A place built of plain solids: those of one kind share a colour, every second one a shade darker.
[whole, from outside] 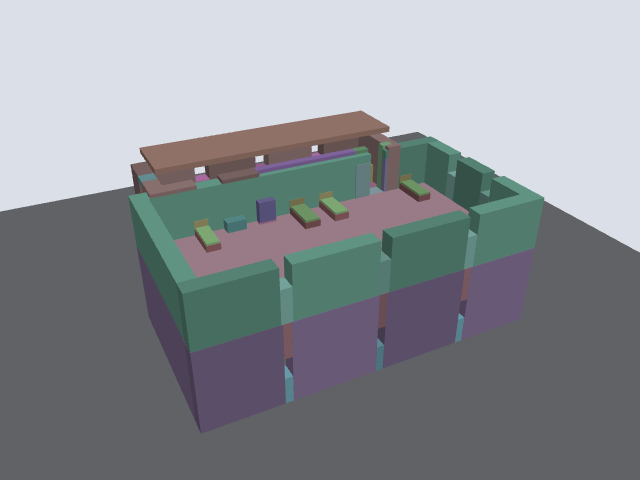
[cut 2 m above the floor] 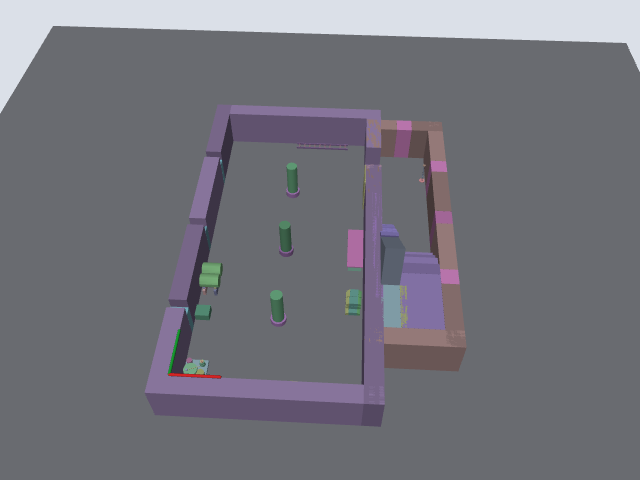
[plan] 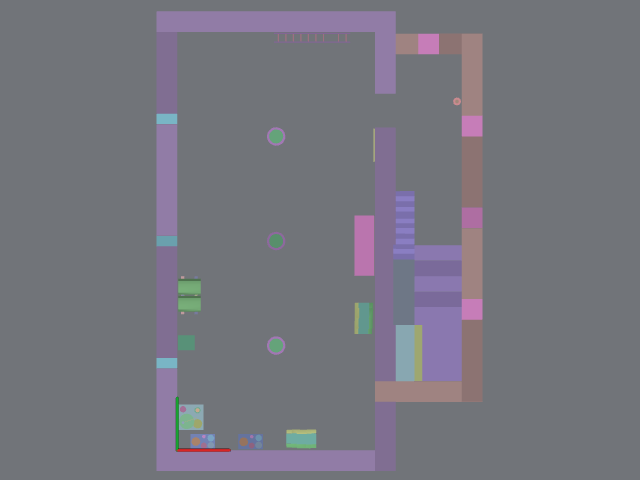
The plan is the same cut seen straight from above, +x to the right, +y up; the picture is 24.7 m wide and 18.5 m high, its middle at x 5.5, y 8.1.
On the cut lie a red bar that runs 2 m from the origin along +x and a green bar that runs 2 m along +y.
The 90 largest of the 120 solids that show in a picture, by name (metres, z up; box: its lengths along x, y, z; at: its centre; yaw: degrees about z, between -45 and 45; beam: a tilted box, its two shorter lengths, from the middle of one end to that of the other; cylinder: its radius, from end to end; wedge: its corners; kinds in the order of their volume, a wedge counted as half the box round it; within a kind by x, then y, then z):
{
 "wall_undercroft_1": {"box": [0.8, 3.95, 4.72], "at": [-0.4, 1.18, 2.06]},
 "wall_undercroft_2": {"box": [0.8, 4.31, 4.72], "at": [-0.4, 5.71, 2.06]},
 "wall_undercroft_3": {"box": [0.8, 4.31, 4.72], "at": [-0.4, 10.41, 2.06]},
 "wall_undercroft_4": {"box": [0.8, 3.95, 4.72], "at": [-0.4, 14.94, 2.06]},
 "wall_undercroft_5": {"box": [9.22, 0.8, 4.72], "at": [3.81, -0.4, 2.06]},
 "wall_undercroft_6": {"box": [9.22, 0.8, 4.72], "at": [3.81, 16.52, 2.06]},
 "wall_undercroft_7": {"box": [0.8, 13.24, 4.72], "at": [8.02, 5.82, 2.06]},
 "wall_undercroft_8": {"box": [0.8, 3.18, 4.72], "at": [8.02, 15.33, 2.06]},
 "wall_vestibule_1": {"box": [0.8, 0.8, 7.73], "at": [8.02, 2.26, 3.56]},
 "wall_vestibule_2": {"box": [0.8, 2.0, 7.73], "at": [8.02, 11.44, 3.56]},
 "wall_vestibule_3": {"box": [0.8, 2.32, 7.73], "at": [8.02, 14.9, 3.56]},
 "wall_vestibule_4": {"box": [1.67, 0.8, 7.73], "at": [8.46, 15.66, 3.56]},
 "wall_vestibule_5": {"box": [4.14, 0.8, 7.73], "at": [9.69, 2.26, 3.56]},
 "wall_vestibule_6": {"box": [1.67, 0.8, 7.73], "at": [10.93, 15.66, 3.56]},
 "wall_vestibule_7": {"box": [0.8, 3.17, 7.73], "at": [11.36, 3.44, 3.56]},
 "wall_vestibule_8": {"box": [0.8, 2.73, 7.73], "at": [11.36, 7.19, 3.56]},
 "wall_vestibule_9": {"box": [0.8, 2.73, 7.73], "at": [11.36, 10.72, 3.56]},
 "wall_vestibule_10": {"box": [0.8, 3.17, 7.73], "at": [11.36, 14.47, 3.56]},
 "wall_dorter_1": {"box": [0.8, 3.88, 2.8], "at": [-0.4, 1.14, 5.83]},
 "wall_dorter_2": {"box": [0.8, 4.16, 2.8], "at": [-0.4, 5.71, 5.83]},
 "wall_dorter_3": {"box": [0.8, 4.16, 2.8], "at": [-0.4, 10.41, 5.83]},
 "wall_dorter_4": {"box": [0.8, 3.88, 2.8], "at": [-0.4, 14.98, 5.83]},
 "wall_dorter_5": {"box": [2.85, 0.8, 2.8], "at": [0.63, -0.4, 5.83]},
 "wall_dorter_6": {"box": [2.11, 0.8, 2.8], "at": [3.81, -0.4, 5.83]},
 "wall_dorter_7": {"box": [9.22, 0.8, 2.8], "at": [3.81, 16.52, 5.83]},
 "wall_dorter_8": {"box": [2.85, 0.8, 2.8], "at": [6.99, -0.4, 5.83]},
 "wall_dorter_9": {"box": [0.8, 3.64, 2.8], "at": [8.02, 1.02, 5.83]},
 "wall_dorter_10": {"box": [0.8, 13.13, 2.8], "at": [8.02, 10.35, 5.83]},
 "floor_dorter_1": {"box": [7.62, 16.12, 0.4], "at": [3.81, 8.06, 4.53]},
 "floor_terrace_1": {"box": [1.82, 2.86, 3.1], "at": [10.05, 4.09, 1.25]},
 "floor_terrace_2": {"box": [1.82, 0.58, 2.54], "at": [10.05, 5.81, 0.97]},
 "floor_terrace_3": {"box": [1.82, 0.6, 1.99], "at": [10.05, 6.4, 0.7]},
 "floor_terrace_4": {"box": [1.82, 0.6, 1.44], "at": [10.05, 7.0, 0.42]},
 "floor_terrace_5": {"box": [1.82, 0.59, 0.88], "at": [10.05, 7.6, 0.14]},
 "wall_left_1": {"box": [0.45, 6.29, 7.73], "at": [8.2, 7.29, 3.56]},
 "wall_vestibule_under_light_1": {"box": [0.8, 0.8, 6.38], "at": [9.69, 15.66, 2.89]},
 "wall_vestibule_under_light_2": {"box": [0.8, 0.8, 6.38], "at": [11.36, 5.43, 2.89]},
 "wall_vestibule_under_light_3": {"box": [0.8, 0.8, 6.38], "at": [11.36, 8.96, 2.89]},
 "wall_vestibule_under_light_4": {"box": [0.8, 0.8, 6.38], "at": [11.36, 12.49, 2.89]},
 "over_vestibule_1": {"box": [3.14, 13.2, 0.3], "at": [9.69, 8.96, 8.29]},
 "fill_under_steps_1": {"wedge": [[8.32, 4.83, -0.3], [8.32, 4.83, 4.52], [8.32, 10.15, -0.3], [8.32, 10.15, -0.24], [9.14, 4.83, -0.3], [9.14, 4.83, 4.52], [9.14, 10.15, -0.3], [9.14, 10.15, -0.24]]},
 "mass_under_head_1": {"box": [0.82, 2.18, 4.73], "at": [8.73, 3.75, 2.06]},
 "wall_dorter_under_light_1": {"box": [0.8, 0.55, 1.75], "at": [-0.4, 3.35, 5.3]},
 "wall_dorter_under_light_2": {"box": [0.8, 0.55, 1.75], "at": [-0.4, 8.06, 5.3]},
 "wall_dorter_under_light_3": {"box": [0.8, 0.55, 1.75], "at": [-0.4, 12.77, 5.3]},
 "wall_dorter_under_light_4": {"box": [0.7, 0.8, 1.75], "at": [2.4, -0.4, 5.3]},
 "wall_dorter_under_light_5": {"box": [0.7, 0.8, 1.75], "at": [5.21, -0.4, 5.3]},
 "parapet_head_1": {"box": [0.3, 2.17, 6.08], "at": [9.29, 3.74, 2.74]},
 "bed_frame_dorter_1": {"box": [1.99, 0.79, 0.36], "at": [6.59, 1.41, 4.91]},
 "bed_frame_dorter_2": {"box": [1.96, 0.87, 0.36], "at": [6.61, 8.38, 4.91]},
 "bed_frame_dorter_3": {"box": [1.91, 0.75, 0.36], "at": [6.63, 13.74, 4.91]},
 "bed_frame_dorter_4": {"box": [1.89, 0.83, 0.38], "at": [6.64, 6.63, 4.92]},
 "wall_wallhead_1": {"box": [0.45, 0.62, 3.0], "at": [8.2, 2.52, 5.93]},
 "wall_wallhead_2": {"box": [0.45, 0.81, 3.0], "at": [8.2, 4.19, 5.93]},
 "wall_undercroft_over_light_1": {"box": [0.8, 0.4, 1.87], "at": [-0.4, 3.35, 3.48]},
 "wall_undercroft_over_light_2": {"box": [0.8, 0.4, 1.87], "at": [-0.4, 8.06, 3.48]},
 "wall_undercroft_over_light_3": {"box": [0.8, 0.4, 1.87], "at": [-0.4, 12.77, 3.48]},
 "wall_undercroft_under_light_1": {"box": [0.8, 0.4, 1.75], "at": [-0.4, 3.35, 0.57]},
 "wall_undercroft_under_light_2": {"box": [0.8, 0.4, 1.75], "at": [-0.4, 8.06, 0.57]},
 "wall_undercroft_under_light_3": {"box": [0.8, 0.4, 1.75], "at": [-0.4, 12.77, 0.57]},
 "pier_undercroft_1": {"cylinder": 0.27, "from": [3.81, 4.03, 0.25], "to": [3.81, 4.03, 2.58]},
 "pier_undercroft_2": {"cylinder": 0.27, "from": [3.81, 8.06, 0.29], "to": [3.81, 8.06, 2.58]},
 "pier_undercroft_3": {"cylinder": 0.27, "from": [3.81, 12.09, 0.28], "to": [3.81, 12.09, 2.58]},
 "bed_pallet_dorter_1": {"box": [1.87, 0.73, 0.11], "at": [6.56, 1.41, 5.14]},
 "bed_pallet_dorter_2": {"box": [1.84, 0.81, 0.11], "at": [6.58, 8.38, 5.14]},
 "bed_pallet_dorter_3": {"box": [1.79, 0.69, 0.11], "at": [6.6, 13.74, 5.14]},
 "bed_pallet_dorter_4": {"box": [1.77, 0.77, 0.11], "at": [6.61, 6.63, 5.16]},
 "jamb_wall_head_1": {"box": [0.8, 0.35, 2.05], "at": [8.02, 2.66, 5.75]},
 "aumbry_carcase_dorter_1": {"box": [0.43, 0.92, 1.16], "at": [7.37, 10.27, 5.4]},
 "tread_1": {"wedge": [[8.32, 7.53, 1.7], [8.32, 7.53, 2.18], [8.32, 7.76, 1.7], [8.32, 7.76, 2.18], [9.14, 7.53, 1.7], [9.14, 7.53, 2.18], [9.14, 7.75, 1.7], [9.14, 7.75, 2.18]]},
 "tread_2": {"wedge": [[8.32, 7.89, 1.34], [8.32, 7.89, 1.83], [8.32, 8.15, 1.34], [8.32, 8.15, 1.82], [9.14, 7.89, 1.34], [9.14, 7.89, 1.83], [9.14, 8.15, 1.34], [9.14, 8.15, 1.82]]},
 "tread_3": {"wedge": [[8.32, 8.11, 1.16], [8.32, 8.11, 1.64], [8.32, 8.35, 1.16], [8.32, 8.35, 1.64], [9.14, 8.11, 1.16], [9.14, 8.11, 1.64], [9.14, 8.34, 1.16], [9.14, 8.34, 1.64]]},
 "tread_4": {"wedge": [[8.32, 8.31, 0.98], [8.32, 8.31, 1.46], [8.32, 8.56, 0.98], [8.32, 8.56, 1.46], [9.14, 8.3, 0.98], [9.14, 8.3, 1.46], [9.14, 8.56, 0.98], [9.14, 8.56, 1.45]]},
 "tread_5": {"wedge": [[8.32, 8.88, 0.43], [8.32, 8.88, 0.92], [8.32, 9.19, 0.43], [8.32, 9.19, 0.91], [9.14, 8.88, 0.43], [9.14, 8.88, 0.92], [9.14, 9.2, 0.43], [9.14, 9.2, 0.91]]},
 "tread_6": {"wedge": [[8.32, 9.33, 0.07], [8.32, 9.33, 0.55], [8.32, 9.6, 0.07], [8.32, 9.6, 0.55], [9.14, 9.33, 0.07], [9.14, 9.33, 0.55], [9.14, 9.6, 0.07], [9.14, 9.6, 0.55]]},
 "tread_7": {"wedge": [[8.32, 9.56, -0.11], [8.32, 9.56, 0.37], [8.32, 9.79, -0.11], [8.32, 9.79, 0.36], [9.14, 9.56, -0.11], [9.14, 9.56, 0.37], [9.14, 9.79, -0.11], [9.14, 9.79, 0.36]]},
 "tread_8": {"wedge": [[8.32, 9.75, -0.3], [8.32, 9.75, 0.19], [8.32, 9.98, -0.3], [8.32, 9.98, 0.18], [9.14, 9.75, -0.3], [9.14, 9.75, 0.19], [9.14, 9.99, -0.3], [9.14, 9.99, 0.18]]},
 "threshold_wall_head_1": {"box": [0.8, 1.65, 0.3], "at": [8.02, 3.31, 4.58]},
 "chest_dorter_1": {"box": [0.55, 1.05, 0.58], "at": [7.31, 12.03, 5.02]},
 "pier_undercroft_base_1": {"cylinder": 0.35, "from": [3.81, 4.03, 0.0], "to": [3.81, 4.03, 0.25]},
 "pier_undercroft_base_2": {"cylinder": 0.35, "from": [3.81, 8.06, 0.0], "to": [3.81, 8.06, 0.29]},
 "pier_undercroft_base_3": {"cylinder": 0.35, "from": [3.81, 12.09, 0.0], "to": [3.81, 12.09, 0.28]},
 "wall_vestibule_over_light_1": {"box": [0.8, 0.8, 0.35], "at": [9.69, 15.66, 7.25]},
 "pot_plinth_undercroft_1": {"box": [0.95, 0.59, 0.17], "at": [0.98, 0.33, 0.04]},
 "pot_plinth_undercroft_2": {"box": [0.95, 0.59, 0.17], "at": [2.83, 0.33, 0.04]},
 "tub_stand_undercroft_1": {"box": [0.98, 0.98, 0.17], "at": [0.52, 1.27, 0.04]},
 "crate_undercroft_1": {"box": [0.64, 0.58, 0.43], "at": [0.35, 4.14, 0.16]},
 "door_leaf_slype_1": {"box": [0.06, 1.28, 2.18], "at": [7.59, 11.76, 1.04]},
 "table_top_undercroft_1": {"box": [0.76, 2.33, 0.06], "at": [7.21, 7.88, 0.7]},
 "door_leaf_wall_head_1": {"box": [0.06, 0.93, 2.03], "at": [7.59, 4.29, 5.75]}
}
